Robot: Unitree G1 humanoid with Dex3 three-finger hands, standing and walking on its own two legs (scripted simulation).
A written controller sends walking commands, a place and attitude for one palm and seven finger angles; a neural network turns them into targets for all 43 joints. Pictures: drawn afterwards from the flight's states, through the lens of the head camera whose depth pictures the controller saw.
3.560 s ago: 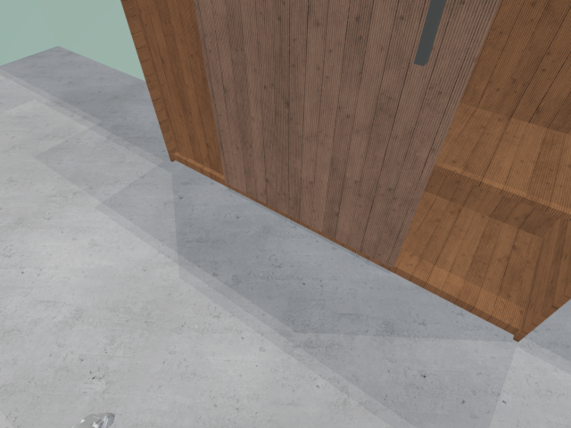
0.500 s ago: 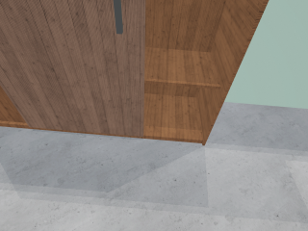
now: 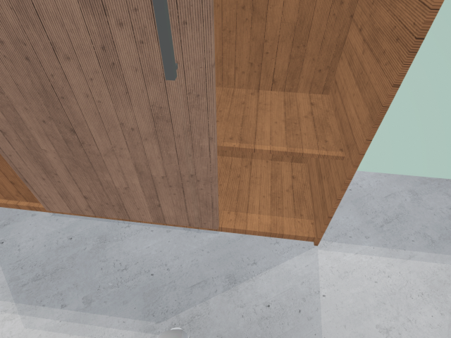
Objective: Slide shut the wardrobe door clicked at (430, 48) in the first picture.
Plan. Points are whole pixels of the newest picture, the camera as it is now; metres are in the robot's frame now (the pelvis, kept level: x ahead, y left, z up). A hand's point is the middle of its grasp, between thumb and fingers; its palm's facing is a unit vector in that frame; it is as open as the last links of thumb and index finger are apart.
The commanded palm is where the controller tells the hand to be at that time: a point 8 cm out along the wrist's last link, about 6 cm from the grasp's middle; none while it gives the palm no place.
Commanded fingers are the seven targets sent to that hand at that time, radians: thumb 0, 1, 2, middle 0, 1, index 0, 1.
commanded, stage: take the last steps up to it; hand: left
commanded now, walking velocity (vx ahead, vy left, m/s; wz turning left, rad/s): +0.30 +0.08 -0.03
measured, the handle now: (164, 12) +0.73 +0.19 +0.27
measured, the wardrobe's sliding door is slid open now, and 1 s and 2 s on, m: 0.48 0.48 0.48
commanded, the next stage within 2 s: come to a stop and stand still in 0.40 s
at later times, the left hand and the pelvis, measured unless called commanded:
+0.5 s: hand (122, 297) +0.24 +0.26 -0.17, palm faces +0.01 -0.98 -0.18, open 7.3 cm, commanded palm none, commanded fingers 0.00 0.90 0.90 -0.20 -0.30 -0.20 -0.30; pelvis +0.19 +0.08 +0.00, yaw -2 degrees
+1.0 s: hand (113, 280) +0.29 +0.30 -0.19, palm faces +0.05 -0.98 -0.20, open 7.3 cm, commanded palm none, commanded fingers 0.00 0.90 0.90 -0.20 -0.30 -0.20 -0.30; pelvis +0.21 +0.11 -0.02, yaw -1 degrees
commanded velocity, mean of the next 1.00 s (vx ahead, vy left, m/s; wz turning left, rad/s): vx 0.02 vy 0.00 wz -0.03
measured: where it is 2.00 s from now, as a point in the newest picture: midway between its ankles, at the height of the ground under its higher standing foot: outside the picture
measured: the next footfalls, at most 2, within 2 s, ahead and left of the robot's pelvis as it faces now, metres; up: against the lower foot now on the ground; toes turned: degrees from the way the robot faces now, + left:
left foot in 0.16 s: +0.19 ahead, +0.16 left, +0.00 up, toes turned +10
right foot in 0.60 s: +0.33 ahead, -0.05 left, +0.00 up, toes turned -9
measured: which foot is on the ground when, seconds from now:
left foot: up 0.00-0.14, down 0.16-0.62, up 0.64-0.94, down 0.96-1.00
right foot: down 0.00-0.16, up 0.18-0.58, down 0.60-0.96, up 0.98-1.00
